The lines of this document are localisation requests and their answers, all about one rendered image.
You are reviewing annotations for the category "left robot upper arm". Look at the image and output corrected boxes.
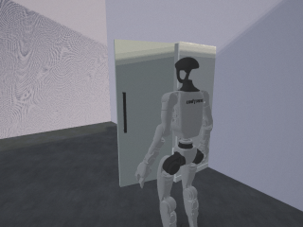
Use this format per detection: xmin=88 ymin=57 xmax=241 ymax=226
xmin=159 ymin=91 xmax=179 ymax=137

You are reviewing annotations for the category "right robot forearm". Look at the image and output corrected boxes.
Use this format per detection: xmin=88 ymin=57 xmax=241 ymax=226
xmin=200 ymin=123 xmax=213 ymax=147

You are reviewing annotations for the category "left robot forearm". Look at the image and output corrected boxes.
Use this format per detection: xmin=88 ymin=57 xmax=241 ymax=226
xmin=143 ymin=125 xmax=166 ymax=166

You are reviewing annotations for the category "robot left hand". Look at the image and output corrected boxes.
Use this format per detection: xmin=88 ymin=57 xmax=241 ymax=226
xmin=134 ymin=162 xmax=152 ymax=188

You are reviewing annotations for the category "robot head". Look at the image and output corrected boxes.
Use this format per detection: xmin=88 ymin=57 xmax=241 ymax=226
xmin=174 ymin=57 xmax=200 ymax=92

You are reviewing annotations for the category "fridge door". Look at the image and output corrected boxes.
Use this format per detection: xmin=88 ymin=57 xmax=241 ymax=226
xmin=114 ymin=39 xmax=175 ymax=187

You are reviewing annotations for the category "robot right hand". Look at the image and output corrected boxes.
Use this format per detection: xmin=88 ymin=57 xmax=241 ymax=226
xmin=198 ymin=145 xmax=209 ymax=163

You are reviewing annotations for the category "handle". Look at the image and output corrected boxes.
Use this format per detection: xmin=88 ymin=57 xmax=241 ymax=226
xmin=122 ymin=92 xmax=127 ymax=133

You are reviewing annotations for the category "right robot upper arm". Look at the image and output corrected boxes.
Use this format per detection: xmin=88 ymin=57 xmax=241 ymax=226
xmin=200 ymin=90 xmax=213 ymax=127

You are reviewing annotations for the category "left robot thigh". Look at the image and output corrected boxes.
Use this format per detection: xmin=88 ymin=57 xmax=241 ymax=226
xmin=157 ymin=153 xmax=182 ymax=213

